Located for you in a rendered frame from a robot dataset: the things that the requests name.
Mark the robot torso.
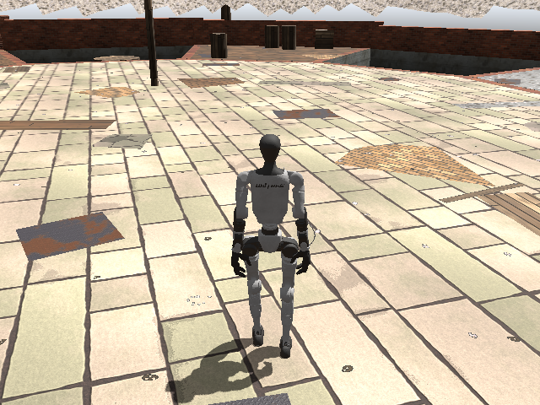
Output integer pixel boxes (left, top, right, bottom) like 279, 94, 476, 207
250, 168, 290, 253

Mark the robot left hand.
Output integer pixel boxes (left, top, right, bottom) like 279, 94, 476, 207
231, 251, 251, 278

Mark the right robot forearm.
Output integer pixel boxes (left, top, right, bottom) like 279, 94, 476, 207
295, 207, 310, 251

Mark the robot left upper arm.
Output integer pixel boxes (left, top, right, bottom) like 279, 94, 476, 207
235, 170, 252, 219

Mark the left robot forearm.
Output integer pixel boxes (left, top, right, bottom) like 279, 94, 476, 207
231, 207, 246, 253

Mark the robot right upper arm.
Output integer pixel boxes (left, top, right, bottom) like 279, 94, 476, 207
288, 170, 305, 219

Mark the robot right hand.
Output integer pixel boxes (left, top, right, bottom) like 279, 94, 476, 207
290, 250, 311, 275

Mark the robot left foot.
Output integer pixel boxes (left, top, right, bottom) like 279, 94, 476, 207
252, 325, 264, 347

